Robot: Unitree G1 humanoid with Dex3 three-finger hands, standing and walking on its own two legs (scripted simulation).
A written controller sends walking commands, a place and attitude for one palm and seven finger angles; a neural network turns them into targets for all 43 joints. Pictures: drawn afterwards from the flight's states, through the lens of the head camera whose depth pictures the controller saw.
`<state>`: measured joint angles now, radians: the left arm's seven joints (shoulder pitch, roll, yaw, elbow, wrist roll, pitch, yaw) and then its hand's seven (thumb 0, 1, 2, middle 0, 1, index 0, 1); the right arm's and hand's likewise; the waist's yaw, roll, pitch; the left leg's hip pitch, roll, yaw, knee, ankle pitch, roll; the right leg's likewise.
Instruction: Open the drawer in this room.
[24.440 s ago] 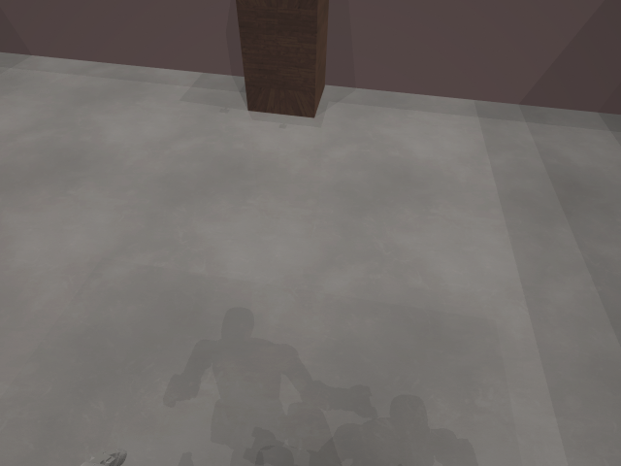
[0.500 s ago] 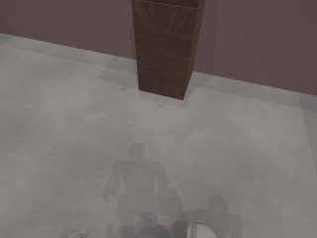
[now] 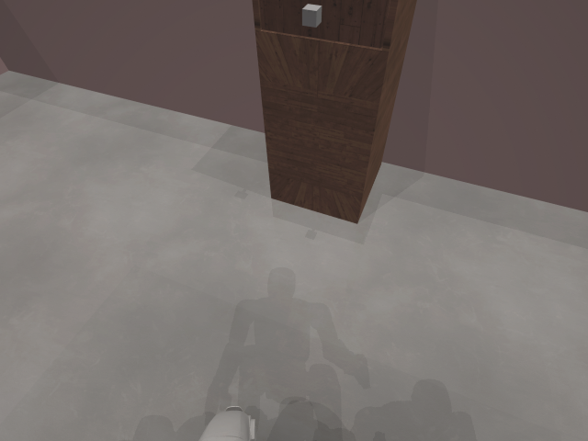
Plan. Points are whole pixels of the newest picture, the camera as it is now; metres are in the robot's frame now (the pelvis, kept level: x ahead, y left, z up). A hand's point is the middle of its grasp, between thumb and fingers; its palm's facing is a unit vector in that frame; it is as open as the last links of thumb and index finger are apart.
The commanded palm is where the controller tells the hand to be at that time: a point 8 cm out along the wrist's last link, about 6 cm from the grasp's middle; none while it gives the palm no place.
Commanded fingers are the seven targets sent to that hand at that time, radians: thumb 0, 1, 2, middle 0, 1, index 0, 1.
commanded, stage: turn or walk to find it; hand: left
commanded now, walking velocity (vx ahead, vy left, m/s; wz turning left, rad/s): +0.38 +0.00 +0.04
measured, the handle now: (314, 13) +1.16 +0.04 +0.10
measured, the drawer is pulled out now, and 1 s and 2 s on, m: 0.00 0.00 0.00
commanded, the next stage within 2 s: stand and wait in 0.08 s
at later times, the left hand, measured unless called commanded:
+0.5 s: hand (181, 384) +0.23 +0.23 -0.18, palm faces +0.04 -0.97 -0.23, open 7.3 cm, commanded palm none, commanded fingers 0.00 0.90 0.90 -0.20 -0.30 -0.20 -0.30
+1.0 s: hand (201, 403) +0.20 +0.18 -0.18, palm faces +0.05 -0.98 -0.20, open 7.3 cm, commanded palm none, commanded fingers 0.00 0.90 0.90 -0.20 -0.30 -0.20 -0.30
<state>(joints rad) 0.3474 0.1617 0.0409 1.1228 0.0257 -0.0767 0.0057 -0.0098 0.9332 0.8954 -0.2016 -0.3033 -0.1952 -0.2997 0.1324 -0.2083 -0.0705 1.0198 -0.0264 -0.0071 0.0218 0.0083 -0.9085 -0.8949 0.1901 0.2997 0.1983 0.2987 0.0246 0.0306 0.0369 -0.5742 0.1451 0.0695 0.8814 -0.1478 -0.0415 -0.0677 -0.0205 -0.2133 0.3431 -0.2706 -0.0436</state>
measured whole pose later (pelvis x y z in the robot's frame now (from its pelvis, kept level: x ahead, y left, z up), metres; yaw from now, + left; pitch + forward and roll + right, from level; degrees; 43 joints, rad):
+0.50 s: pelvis +0.16 +0.04 -0.01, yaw +0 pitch -2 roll +2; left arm 0.18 0.19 0.04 1.05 0.02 -0.02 0.03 0.00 0.93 0.90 -0.20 -0.30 -0.19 -0.30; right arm 0.23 -0.18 -0.04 1.09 -0.02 -0.02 -0.03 -0.02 -0.94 -0.89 0.20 0.30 0.20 0.30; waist 0.00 -0.02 0.04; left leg -0.19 0.03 0.17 0.50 -0.27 0.02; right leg -0.34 -0.10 -0.08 0.65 -0.24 0.04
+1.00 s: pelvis +0.21 +0.01 +0.00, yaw +1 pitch -1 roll +0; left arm 0.28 0.14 0.00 1.15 0.01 -0.01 0.04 0.00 0.93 0.90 -0.20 -0.30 -0.19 -0.30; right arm 0.31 -0.11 -0.01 1.18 -0.01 -0.01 -0.04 0.01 -0.90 -0.89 0.19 0.30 0.20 0.30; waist 0.00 0.01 0.03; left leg -0.09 0.07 0.13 0.38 -0.27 -0.03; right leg -0.18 -0.03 -0.13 0.42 -0.22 -0.02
